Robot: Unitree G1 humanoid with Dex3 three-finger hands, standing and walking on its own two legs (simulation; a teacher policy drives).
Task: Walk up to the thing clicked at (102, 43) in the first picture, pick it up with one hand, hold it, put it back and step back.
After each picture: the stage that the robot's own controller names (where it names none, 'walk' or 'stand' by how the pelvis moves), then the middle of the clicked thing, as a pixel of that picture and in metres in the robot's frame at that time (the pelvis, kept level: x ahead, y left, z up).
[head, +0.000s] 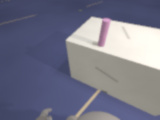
stand; (103, 34) +0.76 -0.06 +0.12
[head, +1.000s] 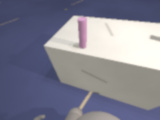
walk; (82, 34) +0.65 +0.15 +0.14
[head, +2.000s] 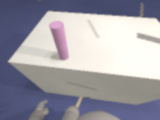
stand; (61, 43) +0.44 +0.23 +0.15
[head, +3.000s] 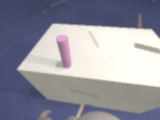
stand; (65, 53) +0.44 +0.22 +0.11
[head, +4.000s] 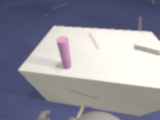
stand; (65, 54) +0.44 +0.22 +0.11
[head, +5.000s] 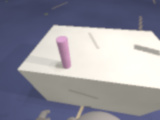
stand; (64, 54) +0.44 +0.22 +0.11
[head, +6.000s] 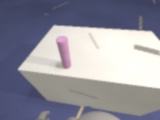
stand; (64, 54) +0.44 +0.22 +0.11
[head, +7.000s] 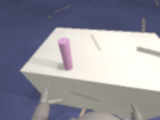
rise first; (66, 56) +0.43 +0.22 +0.12
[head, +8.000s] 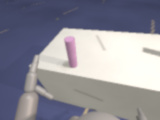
go down; (71, 53) +0.45 +0.21 +0.12
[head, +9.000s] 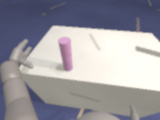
go down; (66, 56) +0.42 +0.19 +0.12
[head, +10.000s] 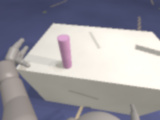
approach; (65, 53) +0.44 +0.20 +0.13
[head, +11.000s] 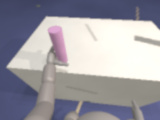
close; (59, 48) +0.44 +0.22 +0.16
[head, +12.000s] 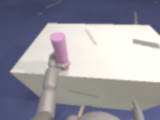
lift; (61, 54) +0.38 +0.19 +0.18
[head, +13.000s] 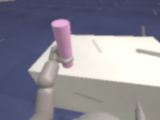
lift; (64, 48) +0.32 +0.17 +0.30
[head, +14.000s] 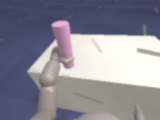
hold; (65, 48) +0.33 +0.17 +0.29
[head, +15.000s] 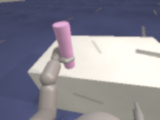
hold; (66, 48) +0.33 +0.16 +0.29
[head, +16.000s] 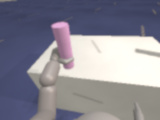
crouch; (65, 49) +0.33 +0.17 +0.28
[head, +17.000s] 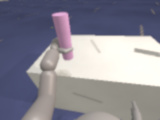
crouch; (64, 39) +0.38 +0.18 +0.31
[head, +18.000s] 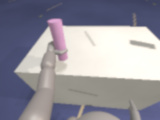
lower; (59, 42) +0.46 +0.21 +0.22
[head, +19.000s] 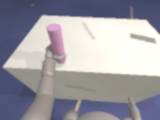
lower; (58, 46) +0.45 +0.21 +0.16
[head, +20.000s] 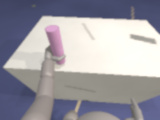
lower; (57, 47) +0.44 +0.22 +0.16
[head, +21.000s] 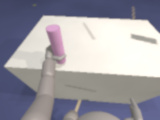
lower; (57, 47) +0.44 +0.22 +0.16
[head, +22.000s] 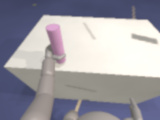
rest; (57, 46) +0.45 +0.22 +0.16
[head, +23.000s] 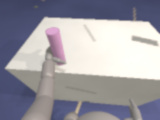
withdraw; (57, 49) +0.43 +0.22 +0.15
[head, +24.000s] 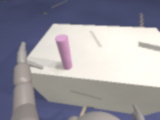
sink last; (65, 54) +0.42 +0.20 +0.14
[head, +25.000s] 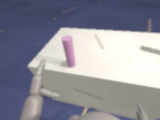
stand; (69, 53) +0.45 +0.22 +0.12
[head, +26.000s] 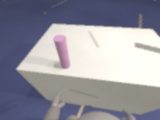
stand; (63, 54) +0.43 +0.22 +0.12
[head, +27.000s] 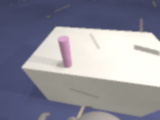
stand; (66, 53) +0.45 +0.22 +0.11
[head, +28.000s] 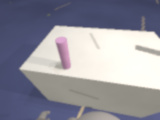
stand; (64, 55) +0.43 +0.22 +0.11
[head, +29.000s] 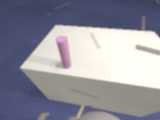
stand; (64, 54) +0.44 +0.22 +0.11
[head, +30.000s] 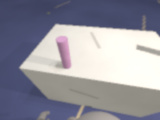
stand; (64, 54) +0.43 +0.22 +0.11
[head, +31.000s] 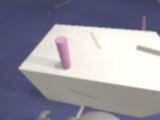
stand; (64, 55) +0.43 +0.22 +0.11
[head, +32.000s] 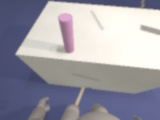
walk; (67, 36) +0.50 +0.19 +0.13
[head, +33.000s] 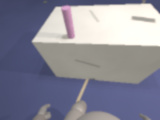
walk; (69, 24) +0.71 +0.26 +0.14
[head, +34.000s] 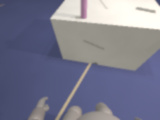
stand; (83, 5) +1.03 +0.16 +0.14
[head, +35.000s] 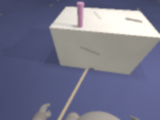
stand; (80, 15) +1.04 +0.22 +0.12
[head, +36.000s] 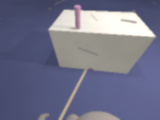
stand; (77, 18) +1.06 +0.23 +0.11
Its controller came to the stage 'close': yes
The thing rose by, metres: 0.21
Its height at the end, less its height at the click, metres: +0.00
